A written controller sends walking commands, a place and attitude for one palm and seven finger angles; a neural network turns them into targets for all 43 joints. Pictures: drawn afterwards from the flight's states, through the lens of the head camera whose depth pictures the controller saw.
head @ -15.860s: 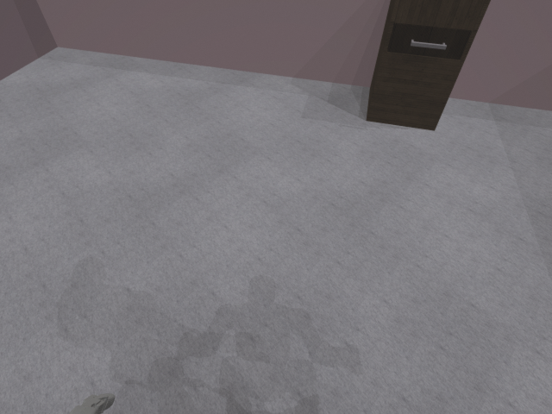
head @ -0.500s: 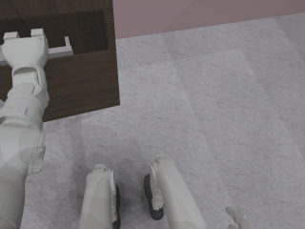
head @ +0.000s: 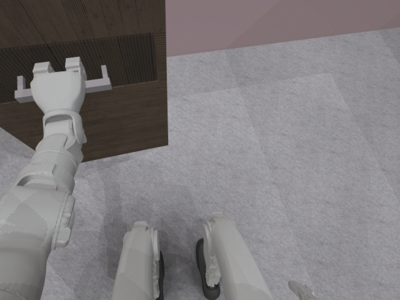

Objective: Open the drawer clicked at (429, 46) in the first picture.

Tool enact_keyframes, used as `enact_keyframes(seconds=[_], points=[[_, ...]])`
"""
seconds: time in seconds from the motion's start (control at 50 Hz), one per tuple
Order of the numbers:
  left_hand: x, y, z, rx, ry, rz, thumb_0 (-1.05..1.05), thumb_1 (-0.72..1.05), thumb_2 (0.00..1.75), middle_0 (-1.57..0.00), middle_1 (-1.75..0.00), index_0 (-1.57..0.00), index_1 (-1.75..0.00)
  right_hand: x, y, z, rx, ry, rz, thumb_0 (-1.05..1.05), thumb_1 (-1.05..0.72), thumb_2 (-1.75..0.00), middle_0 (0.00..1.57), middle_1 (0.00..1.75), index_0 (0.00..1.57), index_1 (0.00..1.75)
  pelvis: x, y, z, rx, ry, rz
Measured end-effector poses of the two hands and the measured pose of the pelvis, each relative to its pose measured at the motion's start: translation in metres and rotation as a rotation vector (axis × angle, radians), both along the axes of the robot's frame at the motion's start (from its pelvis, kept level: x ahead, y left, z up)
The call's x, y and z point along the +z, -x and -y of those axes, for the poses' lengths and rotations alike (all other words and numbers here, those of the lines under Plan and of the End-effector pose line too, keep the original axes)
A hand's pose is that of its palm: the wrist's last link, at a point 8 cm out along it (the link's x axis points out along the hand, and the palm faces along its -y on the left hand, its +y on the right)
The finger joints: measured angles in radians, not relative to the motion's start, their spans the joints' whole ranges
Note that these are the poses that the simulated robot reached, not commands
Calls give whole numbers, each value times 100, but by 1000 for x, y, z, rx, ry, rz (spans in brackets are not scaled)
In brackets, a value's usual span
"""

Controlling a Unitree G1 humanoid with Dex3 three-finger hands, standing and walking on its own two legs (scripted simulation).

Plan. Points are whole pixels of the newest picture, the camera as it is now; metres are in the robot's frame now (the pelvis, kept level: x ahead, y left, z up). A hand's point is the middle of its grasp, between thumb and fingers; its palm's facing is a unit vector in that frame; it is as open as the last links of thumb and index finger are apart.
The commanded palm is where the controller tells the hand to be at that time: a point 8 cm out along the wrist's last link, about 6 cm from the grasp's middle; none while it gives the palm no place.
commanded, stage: close the thumb around the handle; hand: left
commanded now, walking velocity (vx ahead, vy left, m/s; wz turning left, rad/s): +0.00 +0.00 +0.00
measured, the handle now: (64, 82) +0.57 +0.23 -0.03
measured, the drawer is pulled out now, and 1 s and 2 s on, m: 0.00 0.00 0.00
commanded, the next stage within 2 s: pull the drawer open in 0.58 s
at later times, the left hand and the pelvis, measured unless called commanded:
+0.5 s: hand (71, 104) +0.52 +0.22 -0.05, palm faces +0.02 +0.02 -1.00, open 6.1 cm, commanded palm +0.53 +0.21 -0.01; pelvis +0.01 -0.01 +0.00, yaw +1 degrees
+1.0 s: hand (71, 108) +0.52 +0.22 -0.06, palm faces -0.02 -0.01 -1.00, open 5.7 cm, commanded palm +0.50 +0.21 -0.01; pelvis +0.02 +0.00 +0.01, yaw +0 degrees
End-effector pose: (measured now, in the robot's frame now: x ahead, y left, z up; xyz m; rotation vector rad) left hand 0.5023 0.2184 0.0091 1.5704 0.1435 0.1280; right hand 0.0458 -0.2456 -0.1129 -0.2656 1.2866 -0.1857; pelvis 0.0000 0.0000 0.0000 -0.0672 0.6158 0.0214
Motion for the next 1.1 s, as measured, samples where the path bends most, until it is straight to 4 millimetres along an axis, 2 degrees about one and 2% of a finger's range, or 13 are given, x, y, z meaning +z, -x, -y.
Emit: enact_keyframes(seconds=[0.1,0.2,0.36,0.48,0.64,0.76,0.94,1.1], points=[[1,0,-3,-29,1,-19,0,-28,39,-36,-124,-32,-126,8,-19,8,19,25,32,0,-91,-90,21,30,20,30,4,-9,0,1,3,0],[-3,1,-4,-45,-5,26,0,-5,49,-37,-127,-34,-127,5,-28,17,33,41,24,0,-91,-90,21,30,20,30,0,-13,0,1,3,-6],[-7,1,-1,-17,-15,78,0,37,67,-37,-133,-37,-132,-6,-26,19,33,20,-10,0,-91,-90,21,30,20,30,-5,-10,2,3,-5,-14],[-3,0,0,2,-16,37,0,67,79,-38,-134,-36,-133,-4,-19,15,15,-8,-21,1,-91,-90,21,30,20,30,0,-10,5,2,-10,-8],[-5,1,-2,-18,-8,3,-1,72,78,-41,-135,-27,-134,2,-7,17,3,-4,-46,1,-91,-90,21,30,20,30,4,-14,7,-1,-11,-10],[-8,1,-4,-42,-8,24,-2,73,82,-42,-135,-26,-137,0,-6,22,8,10,-63,1,-91,-90,21,30,20,30,1,-16,6,0,-7,-15],[-10,2,-3,-29,20,20,-1,76,83,-42,-135,-25,-137,1,-21,18,4,-6,-52,1,-91,-90,21,30,20,30,5,-20,2,-9,-6,-18],[-10,1,-5,-39,23,-30,0,80,85,-40,-135,-35,-135,5,-39,9,-2,-30,-44,1,-91,-90,21,30,20,30,15,-34,-3,-19,-8,-20]])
